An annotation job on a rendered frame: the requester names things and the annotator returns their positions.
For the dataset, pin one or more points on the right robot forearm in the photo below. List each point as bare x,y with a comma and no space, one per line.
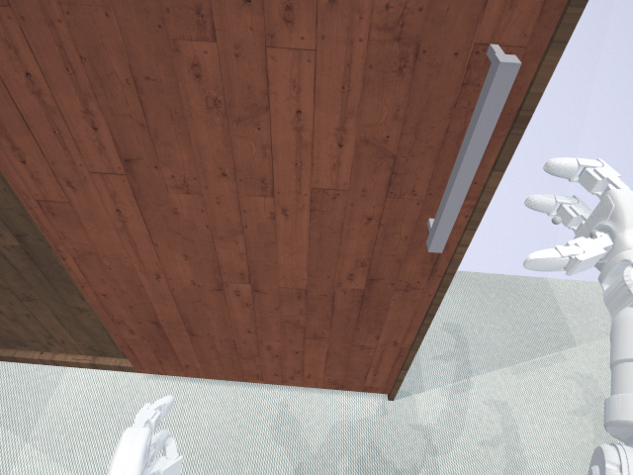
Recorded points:
616,280

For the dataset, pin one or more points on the handle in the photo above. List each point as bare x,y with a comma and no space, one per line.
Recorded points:
499,80

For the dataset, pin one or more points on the wardrobe door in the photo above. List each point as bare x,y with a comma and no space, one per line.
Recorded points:
241,188
41,306

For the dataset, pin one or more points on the left robot hand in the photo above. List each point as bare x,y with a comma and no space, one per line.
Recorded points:
137,447

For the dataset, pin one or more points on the robot right upper arm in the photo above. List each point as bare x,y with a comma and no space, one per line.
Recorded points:
611,459

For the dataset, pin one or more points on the right robot hand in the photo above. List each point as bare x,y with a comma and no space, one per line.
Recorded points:
612,217

